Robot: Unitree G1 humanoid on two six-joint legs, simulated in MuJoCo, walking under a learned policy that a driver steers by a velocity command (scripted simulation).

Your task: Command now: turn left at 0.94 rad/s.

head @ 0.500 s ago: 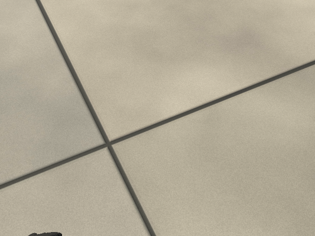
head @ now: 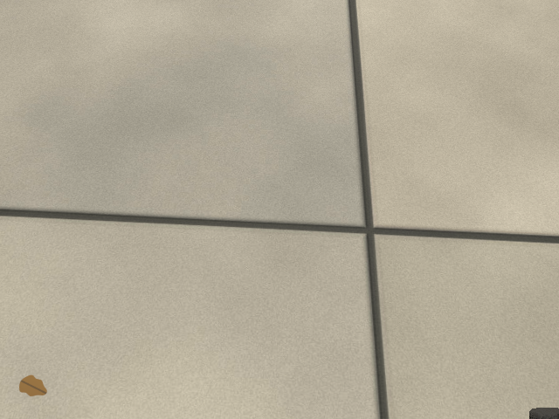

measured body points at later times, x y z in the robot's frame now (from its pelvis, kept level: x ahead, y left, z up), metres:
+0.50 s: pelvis +0.09 -0.02 +0.01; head +0.09 -0.05 +0.46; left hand +0.08 +0.26 -0.10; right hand +0.31 -0.23 -0.08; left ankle +0.04 +0.11 -0.68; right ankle +0.06 -0.12 -0.72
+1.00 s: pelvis +0.39 +0.00 +0.01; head +0.41 +0.00 +0.46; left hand +0.62 +0.24 -0.09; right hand +0.38 -0.30 -0.09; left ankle +0.35 +0.14 -0.72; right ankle +0.34 -0.09 -0.63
